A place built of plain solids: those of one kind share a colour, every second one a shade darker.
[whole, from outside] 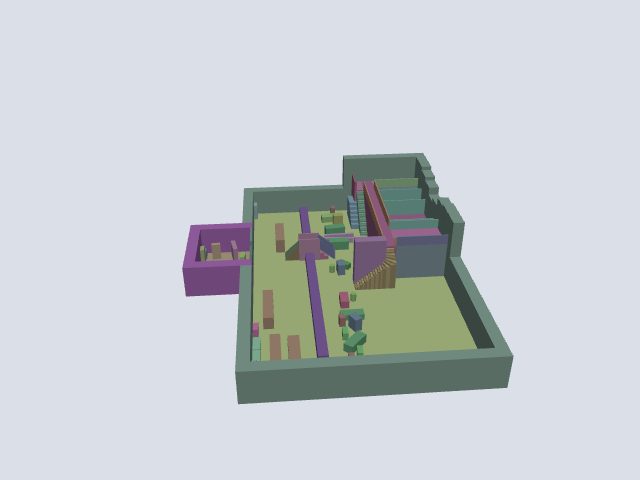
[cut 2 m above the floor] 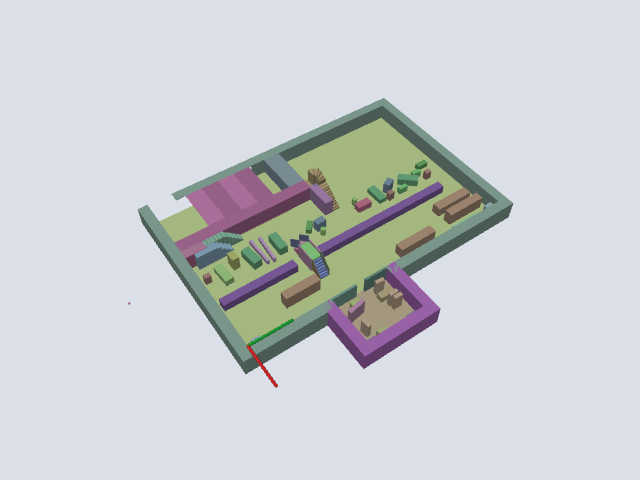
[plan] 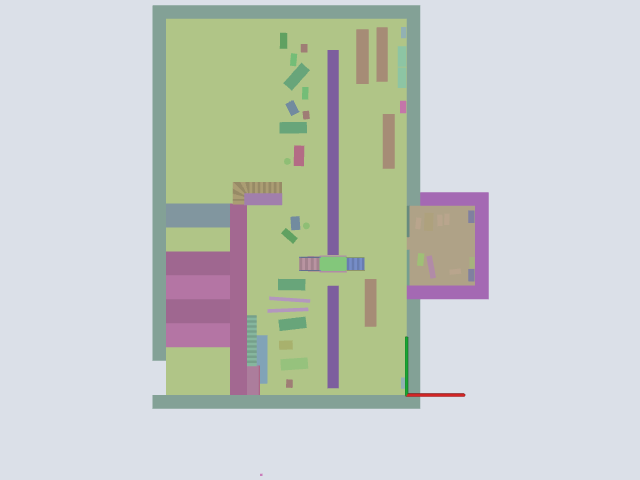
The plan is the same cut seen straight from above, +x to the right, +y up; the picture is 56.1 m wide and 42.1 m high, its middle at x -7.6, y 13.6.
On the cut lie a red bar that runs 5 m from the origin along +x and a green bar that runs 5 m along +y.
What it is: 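21 risers of 0.197 m in one run along the bins' fronts, up to the walk on their tops, 4.15 m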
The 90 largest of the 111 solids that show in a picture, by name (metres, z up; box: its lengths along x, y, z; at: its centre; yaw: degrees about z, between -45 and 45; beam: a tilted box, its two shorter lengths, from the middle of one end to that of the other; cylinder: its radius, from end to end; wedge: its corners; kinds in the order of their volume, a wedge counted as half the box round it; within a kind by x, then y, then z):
{
 "wall_brick_1": {"box": [1.2, 4.5, 4.05], "at": [-21.7, 1.05, 5.32]},
 "wall_brick_2": {"box": [1.2, 4.5, 4.05], "at": [-21.7, 3.15, 4.87]},
 "wall_brick_3": {"box": [1.2, 4.5, 4.5], "at": [-21.7, 5.25, 4.2]},
 "wall_brick_4": {"box": [1.2, 6.6, 3.6], "at": [-21.7, 8.4, 3.75]},
 "wall_brick_5": {"box": [1.2, 4.5, 4.1], "at": [-21.7, 11.55, 4.0]},
 "wall_brick_6": {"box": [1.2, 4.5, 4.6], "at": [-21.7, 13.65, 4.75]},
 "wall_brick_7": {"box": [1.2, 4.5, 7.75], "at": [-21.7, 15.75, 3.47]},
 "wall_brick_8": {"box": [1.2, 18.6, 3.6], "at": [-21.7, 24.9, 1.4]},
 "wall_brick_9": {"box": [10.53, 1.2, 7.75], "at": [-17.04, -0.6, 3.47]},
 "wall_brick_10": {"box": [23.5, 1.2, 3.6], "at": [-10.55, 33.6, 1.4]},
 "wall_brick_11": {"box": [15.38, 1.2, 3.6], "at": [-6.49, -0.6, 1.4]},
 "wall_brick_12": {"box": [1.2, 10.8, 3.6], "at": [0.6, 4.2, 1.4]},
 "wall_brick_13": {"box": [1.2, 17.6, 3.6], "at": [0.6, 25.4, 1.4]},
 "floor_hallground_concrete_1": {"box": [21.1, 33.0, 0.4], "at": [-10.55, 16.5, -0.2]},
 "floor_walk_metal_1": {"box": [1.5, 16.8, 4.55], "at": [-14.75, 8.4, 1.87]},
 "wall_timber_1": {"box": [7.2, 1.2, 3.6], "at": [3.6, 9.0, 1.4]},
 "wall_timber_2": {"box": [7.2, 1.2, 3.6], "at": [3.6, 17.2, 1.4]},
 "wall_timber_3": {"box": [1.2, 9.4, 3.6], "at": [6.6, 13.1, 1.4]},
 "floor_bin_metal_1": {"box": [5.6, 2.1, 0.85], "at": [-18.3, 1.05, 3.72]},
 "floor_bin_metal_2": {"box": [5.6, 2.1, 4.55], "at": [-18.3, 15.75, 1.87]},
 "floor_bin_timber_1": {"box": [5.6, 2.1, 1.3], "at": [-18.3, 5.25, 2.6]},
 "floor_bin_timber_2": {"box": [5.6, 2.1, 0.4], "at": [-18.3, 7.35, 2.15]},
 "floor_bin_timber_3": {"box": [5.6, 2.1, 0.4], "at": [-18.3, 9.45, 2.15]},
 "floor_bin_timber_4": {"box": [5.6, 2.1, 0.9], "at": [-18.3, 11.55, 2.4]},
 "floor_bin_timber_5": {"box": [5.6, 2.1, 1.4], "at": [-18.3, 13.65, 3.15]},
 "conveyor_1": {"box": [1.0, 3.0, 1.05], "at": [-6.45, 2.1, 0.53]},
 "conveyor_2": {"box": [1.0, 3.0, 1.05], "at": [-6.45, 5.1, 0.53]},
 "conveyor_3": {"box": [1.0, 3.0, 1.05], "at": [-6.45, 8.1, 0.53]},
 "conveyor_4": {"box": [1.0, 3.0, 1.05], "at": [-6.45, 13.78, 0.53]},
 "conveyor_5": {"box": [1.0, 3.0, 1.05], "at": [-6.45, 16.77, 0.53]},
 "conveyor_6": {"box": [1.0, 3.0, 1.05], "at": [-6.45, 19.77, 0.53]},
 "conveyor_7": {"box": [1.0, 3.0, 1.05], "at": [-6.45, 22.77, 0.53]},
 "conveyor_8": {"box": [1.0, 3.0, 1.05], "at": [-6.45, 25.77, 0.53]},
 "conveyor_9": {"box": [1.0, 3.0, 1.05], "at": [-6.45, 28.77, 0.53]},
 "boardstack_front_1": {"box": [1.1, 4.8, 1.18], "at": [-3.87, 29.69, 0.59]},
 "boardstack_front_2": {"box": [1.05, 4.2, 1.66], "at": [-3.16, 8.08, 0.83]},
 "boardstack_front_3": {"box": [1.0, 4.8, 1.6], "at": [-2.15, 29.87, 0.8]},
 "boardstack_front_4": {"box": [1.05, 4.8, 1.36], "at": [-1.57, 22.25, 0.68]},
 "pod_dusthouse_brick_1": {"box": [3.34, 1.05, 5.4], "at": [-12.58, 17.17, 2.7]},
 "floor_leanto_lino_1": {"box": [6.0, 7.0, 0.4], "at": [3.0, 13.1, -0.2]},
 "floor_walkland_metal_1": {"box": [1.02, 2.6, 4.55], "at": [-13.49, 1.3, 1.87]},
 "slabwood_hall_1": {"box": [2.4, 1.0, 1.1], "at": [-10.08, 9.68, 0.55], "yaw": -0.4},
 "slabwood_hall_2": {"box": [2.4, 1.0, 1.08], "at": [-10.01, 6.25, 0.54], "yaw": 6.8},
 "slabwood_hall_3": {"box": [2.4, 1.0, 0.64], "at": [-9.95, 23.45, 0.32], "yaw": 0.4},
 "slabwood_hall_4": {"box": [1.0, 2.4, 0.9], "at": [-9.65, 27.92, 0.45], "yaw": -41.5},
 "step_1": {"wedge": [[-15.25, 17.19, -0.05], [-15.25, 17.19, 3.55], [-15.25, 17.66, -0.05], [-15.25, 17.66, 3.55], [-14.25, 17.19, -0.05], [-14.25, 17.19, 3.55], [-14.25, 17.39, -0.05], [-14.25, 17.39, 3.55]]},
 "step_2": {"wedge": [[-15.25, 18.02, -0.05], [-15.25, 18.02, 3.16], [-15.25, 18.7, -0.05], [-15.25, 18.7, 3.16], [-14.25, 17.44, -0.05], [-14.25, 17.44, 3.16], [-14.25, 17.7, -0.05], [-14.25, 17.7, 3.16]]},
 "step_3": {"wedge": [[-15.25, 18.7, -0.05], [-15.25, 18.7, 2.96], [-14.61, 18.7, -0.05], [-14.61, 18.7, 2.96], [-14.42, 17.7, -0.05], [-14.42, 17.7, 2.96], [-14.03, 17.7, -0.05], [-14.03, 17.7, 2.96]]},
 "step_4": {"wedge": [[-14.71, 18.7, -0.05], [-14.71, 18.7, 2.76], [-14.16, 18.7, -0.05], [-14.16, 18.7, 2.76], [-14.13, 17.7, -0.05], [-14.13, 17.7, 2.76], [-13.89, 17.7, -0.05], [-13.89, 17.7, 2.76]]},
 "step_5": {"wedge": [[-14.25, 18.7, -0.05], [-14.25, 18.7, 2.57], [-13.98, 17.7, -0.05], [-13.98, 17.7, 2.57], [-13.78, 17.7, -0.05], [-13.78, 17.7, 2.57], [-13.78, 18.7, -0.05], [-13.78, 18.7, 2.57]]},
 "step_6": {"box": [0.32, 1.0, 2.42], "at": [-13.7, 18.2, 1.16]},
 "step_7": {"box": [0.32, 1.0, 2.22], "at": [-13.46, 18.2, 1.06]},
 "step_8": {"box": [0.32, 1.0, 2.02], "at": [-13.23, 18.2, 0.96]},
 "floor_crosswalk_metal_1": {"box": [2.4, 1.25, 2.1], "at": [-6.45, 11.5, 0.65]},
 "crib_bwa_1": {"box": [0.95, 0.44, 2.6], "at": [-12.68, 2.82, 1.3]},
 "crib_bwa_2": {"box": [0.95, 0.44, 2.21], "at": [-12.68, 3.26, 1.1]},
 "crib_bwa_3": {"box": [0.95, 0.44, 1.81], "at": [-12.68, 3.7, 0.91]},
 "crib_bwa_4": {"box": [0.95, 0.44, 1.42], "at": [-12.68, 4.14, 0.71]},
 "crib_bwa_5": {"box": [0.66, 1.6, 2.6], "at": [-12.53, 1.8, 1.3]},
 "wall_metal_1": {"box": [0.25, 3.15, 3.6], "at": [0.12, 11.18, 1.4]},
 "wall_metal_2": {"box": [0.25, 2.75, 3.6], "at": [0.12, 15.22, 1.4]},
 "rail_bindiv_1": {"box": [5.6, 0.12, 1.55], "at": [-18.3, 4.2, 4.02]},
 "rail_bindiv_2": {"box": [5.6, 0.12, 2.0], "at": [-18.3, 6.3, 3.35]},
 "rail_bindiv_3": {"box": [5.6, 0.12, 1.6], "at": [-18.3, 10.5, 3.15]},
 "rail_bindiv_4": {"box": [5.6, 0.12, 2.1], "at": [-18.3, 12.6, 3.9]},
 "cabinet_leanto_1": {"box": [0.45, 1.0, 1.93], "at": [1.02, 15.06, 0.96], "yaw": -5.9},
 "cabinet_leanto_2": {"box": [0.45, 1.0, 1.88], "at": [2.92, 15.32, 0.94], "yaw": 1.6},
 "cabinet_leanto_3": {"box": [0.45, 1.0, 1.95], "at": [3.53, 15.41, 0.97], "yaw": -1.5},
 "cabinet_leanto_4": {"box": [1.0, 0.45, 1.91], "at": [4.26, 10.82, 0.96], "yaw": 5.9},
 "pallets_hall_1": {"box": [0.8, 1.2, 1.43], "at": [-10.03, 25.18, 0.71], "yaw": 27.6},
 "pallets_hall_2": {"box": [0.8, 1.2, 1.29], "at": [-9.76, 15.07, 0.65], "yaw": 3.7},
 "bench_1": {"box": [0.75, 1.8, 0.91], "at": [-0.41, 27.83, 0.46]},
 "bench_2": {"box": [0.75, 1.8, 0.89], "at": [-0.41, 29.69, 0.44]},
 "slabwood_rebwa_1": {"box": [2.4, 1.0, 0.81], "at": [-9.85, 2.72, 0.41], "yaw": 4.0},
 "shelf_leanto_1": {"box": [0.5, 2.0, 1.94], "at": [2.15, 11.23, 0.97], "yaw": 10.7},
 "rail_walk_1": {"box": [0.12, 14.35, 1.1], "at": [-14.06, 9.63, 4.7]},
 "cabinet_1": {"box": [0.45, 1.0, 1.93], "at": [-0.27, 1.05, 0.97]},
 "cabinet_2": {"box": [0.45, 1.0, 1.88], "at": [-0.27, 31.79, 0.94]},
 "pallets_rebwa_1": {"box": [1.2, 0.8, 1.73], "at": [-10.59, 4.38, 0.86], "yaw": 1.8},
 "rail_walkland_1": {"box": [0.12, 2.6, 5.25], "at": [-12.91, 1.3, 2.62]},
 "rail_crosswalk_1": {"box": [2.4, 0.12, 2.8], "at": [-6.45, 10.81, 1.4]},
 "rail_crosswalk_2": {"box": [2.4, 0.12, 2.8], "at": [-6.45, 12.19, 1.4]},
 "cant_rdbwa_1": {"box": [3.6, 0.32, 0.63], "at": [-10.42, 7.45, 0.32], "yaw": 2.3},
 "cant_rdbwa_2": {"box": [3.6, 0.32, 0.64], "at": [-10.26, 8.37, 0.32], "yaw": -4.0},
 "cart_hall_1": {"box": [0.9, 1.8, 0.83], "at": [-9.44, 20.98, 0.41], "yaw": -1.4},
 "desk_leanto_1": {"box": [0.8, 1.6, 0.73], "at": [1.94, 15.19, 0.37], "yaw": -2.3},
 "cabinet_leanto_far_1": {"box": [0.45, 1.0, 1.9], "at": [5.74, 11.61, 0.95]},
 "rail_bin_1": {"box": [5.6, 0.12, 1.1], "at": [-18.3, 2.04, 4.7]},
 "rail_bins_1": {"box": [5.6, 0.12, 1.1], "at": [-18.3, 16.74, 4.7]},
 "barrow_hall_1": {"box": [1.4, 0.65, 0.64], "at": [-10.28, 13.97, 0.32], "yaw": -41.0}
}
